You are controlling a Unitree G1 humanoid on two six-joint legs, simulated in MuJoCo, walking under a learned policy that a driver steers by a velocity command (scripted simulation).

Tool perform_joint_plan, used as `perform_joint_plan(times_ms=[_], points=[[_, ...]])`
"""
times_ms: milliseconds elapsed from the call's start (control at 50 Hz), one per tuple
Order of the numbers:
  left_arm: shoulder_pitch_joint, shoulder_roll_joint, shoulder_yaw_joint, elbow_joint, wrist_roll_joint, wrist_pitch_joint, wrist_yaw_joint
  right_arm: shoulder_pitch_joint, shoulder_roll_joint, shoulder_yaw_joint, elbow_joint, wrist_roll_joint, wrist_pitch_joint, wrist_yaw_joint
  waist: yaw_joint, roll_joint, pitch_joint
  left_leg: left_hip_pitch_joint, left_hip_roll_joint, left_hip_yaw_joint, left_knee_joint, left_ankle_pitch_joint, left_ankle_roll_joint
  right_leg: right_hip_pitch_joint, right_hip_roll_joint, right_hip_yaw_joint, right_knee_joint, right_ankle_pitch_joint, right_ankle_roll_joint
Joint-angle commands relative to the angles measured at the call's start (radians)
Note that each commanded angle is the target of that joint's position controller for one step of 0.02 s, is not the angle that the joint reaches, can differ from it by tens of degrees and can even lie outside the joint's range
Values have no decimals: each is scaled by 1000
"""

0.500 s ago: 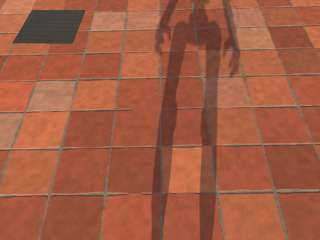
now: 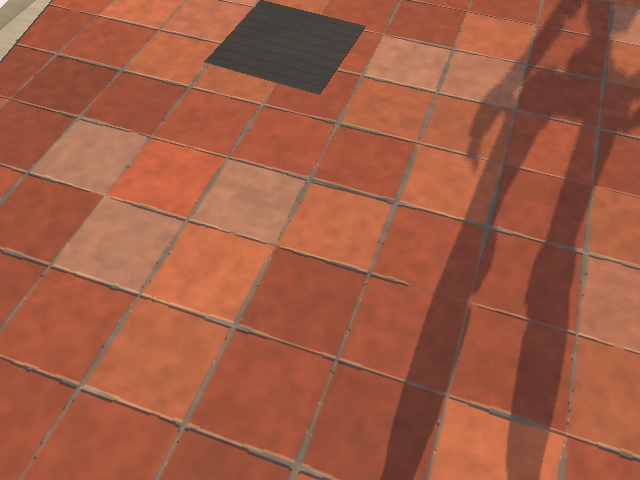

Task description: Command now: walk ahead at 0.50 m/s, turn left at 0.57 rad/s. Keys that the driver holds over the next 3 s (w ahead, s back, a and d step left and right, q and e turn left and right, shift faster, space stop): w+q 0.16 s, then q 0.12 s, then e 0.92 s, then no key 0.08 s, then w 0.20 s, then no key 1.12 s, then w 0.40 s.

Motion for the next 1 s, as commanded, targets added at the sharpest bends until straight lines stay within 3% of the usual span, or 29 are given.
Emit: perform_joint_plan(times_ms=[20, 60, 120, 160, 200, 240, 300, 340, 360, 380, 400, 420, 440, 460, 480, 500, 540, 600, 680, 720, 820, 860, 880, 900, 920, 940, 960, 980, 1000], points=[[-31, 112, 20, -105, 18, -20, -2, 110, -126, -32, -9, 23, -11, -22, -11, -30, -57, 288, 288, -415, -349, 268, 155, -339, -51, 99, -9, 89, 5], [-7, 97, 18, -105, 38, 18, -9, 113, -113, -23, -14, 29, -33, -21, 14, -5, -83, 240, 240, -357, -352, 375, 147, -273, -51, 94, -64, 96, 29], [-88, 88, 14, -143, 36, 42, -17, 176, -150, -29, -5, 29, -47, -17, -1, 20, -63, 217, 207, -336, -373, 386, 135, -324, -45, 74, -169, 175, 57], [-182, 98, 14, -179, 33, 45, -18, 226, -152, -28, -1, 26, -45, -16, -34, 40, -38, 241, 202, -356, -384, 362, 119, -387, -41, 73, -257, 245, 65], [-245, 102, 11, -205, 28, 44, -16, 263, -153, -26, 1, 25, -40, -19, -52, 48, -25, 275, 196, -349, -340, 555, 94, -407, -18, 70, -340, 291, 67], [-285, 95, 2, -225, 21, 40, -15, 290, -159, -26, 2, 24, -32, -25, -68, 64, -44, 306, 177, -325, -274, 732, 63, -381, 19, 61, -412, 323, 59], [-328, 95, -10, -245, 10, 32, -13, 315, -153, -21, 0, 17, -18, -34, -89, 89, -67, 359, 167, -321, -212, 804, 34, -335, 67, 48, -524, 360, 33], [-298, 97, -15, -232, 11, 20, -11, 308, -128, -12, 0, 8, -18, -42, -85, 104, -74, 367, 165, -308, -179, 818, 4, -233, 89, 36, -624, 378, 0], [-238, 113, -11, -210, 15, 13, -9, 291, -128, -9, -2, 4, -23, -46, -61, 111, -88, 362, 175, -317, -147, 847, -14, -144, 100, 42, -659, 375, -24], [-154, 134, -3, -178, 19, 5, -4, 271, -137, -9, -2, 5, -31, -50, -24, 115, -109, 371, 184, -327, -89, 902, -27, -59, 112, 45, -694, 373, -49], [-45, 140, 0, -140, 21, -9, 0, 240, -151, -10, 0, 13, -38, -49, 42, 89, -135, 378, 162, -300, 30, 890, -40, 49, 106, 44, -806, 473, -71], [54, 173, 5, -112, 25, -26, 7, 242, -141, -5, -15, 21, -48, -45, 73, 24, -206, 293, 105, -271, 205, 647, -58, 236, -1, 135, -804, 792, -97], [73, 239, 14, -115, 27, -25, 3, 439, -39, 12, 1, 45, -44, -46, -19, -228, -351, 90, -32, -203, 534, -212, -99, 501, -304, 444, -678, 1405, -269], [64, 212, 14, -111, -12, -2, -6, 505, -94, 6, 41, 39, -27, -49, -26, -218, -443, 5, -69, -199, 653, -394, -108, 502, -358, 639, -765, 1339, -374], [-34, 162, 4, -136, -28, 10, -12, 413, -128, 2, 45, 1, -14, -47, -37, -78, -311, -34, -10, -212, 694, -309, -120, 372, -289, 577, -822, 1104, -353], [-108, 130, -5, -152, -25, 19, -12, 291, -129, 3, 14, -17, -10, -42, -30, -34, -208, -75, 15, -189, 669, -265, -125, 272, -224, 496, -854, 953, -317], [-111, 142, -1, -137, -20, 31, -4, 216, -113, 6, -17, -17, 11, -32, -44, -53, -141, -59, 57, -174, 582, -216, -140, 147, -134, 389, -908, 838, -255], [-96, 169, 13, -127, -7, 45, -8, 233, -83, 17, -14, -6, 39, -36, -63, -81, -169, 4, 47, -144, 488, -216, -158, 75, -76, 355, -927, 678, -222], [-83, 194, 35, -134, 4, 77, -7, 143, -85, 21, -44, -2, 62, -51, -31, -126, -145, -16, 45, -133, 346, -229, -167, 2, -52, 430, -1005, 154, -215], [-84, 199, 44, -141, 6, 93, -7, 109, -90, 22, -58, 3, 65, -55, -19, -142, -130, -8, 42, -133, 293, -215, -164, -26, -52, 480, -1039, -2, -205], [-110, 202, 60, -153, 6, 121, -11, 144, -81, 28, -59, 22, 45, -66, -23, -153, -119, 124, 3, -125, 86, -200, -128, -81, -32, 542, -1055, -40, -153], [-143, 196, 63, -161, -4, 131, -10, 228, -83, 27, -43, 23, 31, -75, -68, -154, -106, 251, -8, -123, -140, -128, -93, -132, 6, 545, -1039, -69, -100], [-150, 175, 58, -175, -13, 130, -9, 260, -125, 17, -41, 13, 23, -84, -78, -104, -85, 316, 54, -183, -301, -162, -67, -193, 70, 491, -984, -111, -37], [-116, 114, 46, -195, -32, 127, -7, 228, -234, -8, -68, 2, 21, -94, -43, 145, -110, 341, 320, -494, -432, -353, 11, -290, 185, 336, -711, -170, 12], [-116, 154, 58, -182, -5, 118, 1, 60, -259, -14, -112, -10, 22, -91, -14, 222, -18, 145, 480, -637, -489, -308, 84, -351, 251, 168, -443, -127, 20], [-109, 211, 72, -167, 17, 116, -2, 26, -182, 5, -127, -13, 20, -86, 14, 89, -27, 50, 442, -526, -442, -162, 96, -251, 182, 195, -271, -75, 19], [-68, 192, 72, -152, 20, 118, -11, -20, -131, 20, -135, -7, 16, -82, 57, 67, -37, 18, 371, -412, -401, -34, 63, -206, 183, 183, -181, -19, 14], [-31, 180, 69, -139, 24, 124, -15, -45, -117, 25, -147, -3, 12, -79, 74, 79, -49, 47, 318, -321, -373, 56, 37, -209, 176, 168, -103, 20, 18], [-16, 172, 66, -129, 25, 131, -20, -43, -117, 26, -156, -1, 10, -79, 64, 110, -57, 85, 291, -262, -350, 130, 33, -236, 172, 146, -43, 30, 26]])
